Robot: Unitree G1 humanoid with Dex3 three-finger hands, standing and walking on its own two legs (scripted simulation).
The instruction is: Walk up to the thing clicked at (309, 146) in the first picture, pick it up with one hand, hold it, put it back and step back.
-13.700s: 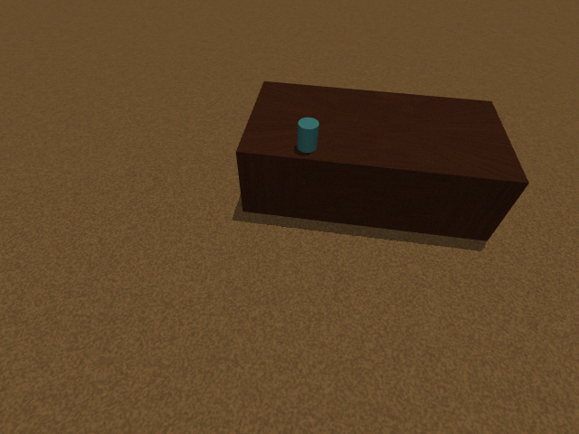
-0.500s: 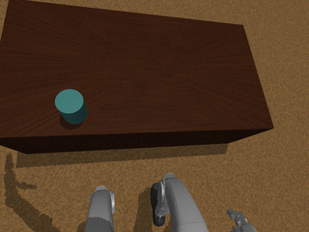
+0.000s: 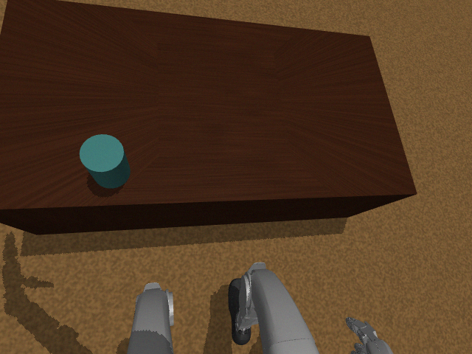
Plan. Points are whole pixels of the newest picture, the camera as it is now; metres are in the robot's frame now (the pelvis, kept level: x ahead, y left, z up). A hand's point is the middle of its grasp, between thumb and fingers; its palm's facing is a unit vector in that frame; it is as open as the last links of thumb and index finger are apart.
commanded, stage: go down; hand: left
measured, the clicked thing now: (107, 163) +0.50 +0.20 -0.23
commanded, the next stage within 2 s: approach in 1.22 s
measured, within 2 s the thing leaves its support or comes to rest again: neither
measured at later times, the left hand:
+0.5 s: hand out of the picture +0.45 +0.41 +0.07, palm faces +0.23 -0.97 +0.02, open 17.4 cm
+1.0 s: hand out of the picture +0.46 +0.41 +0.07, palm faces +0.23 -0.97 +0.02, open 17.5 cm
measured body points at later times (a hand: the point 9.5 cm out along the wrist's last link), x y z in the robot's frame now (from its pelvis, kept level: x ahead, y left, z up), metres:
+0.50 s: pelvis +0.00 +0.00 +0.00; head +0.19 +0.07 +0.40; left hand +0.43 +0.46 +0.08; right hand +0.06 -0.27 -0.09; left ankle +0.00 +0.11 -0.61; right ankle +0.08 -0.16 -0.61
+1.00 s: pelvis +0.00 +0.00 +0.00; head +0.19 +0.07 +0.40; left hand +0.44 +0.46 +0.07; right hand +0.05 -0.27 -0.09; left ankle +0.00 +0.11 -0.61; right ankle +0.08 -0.16 -0.61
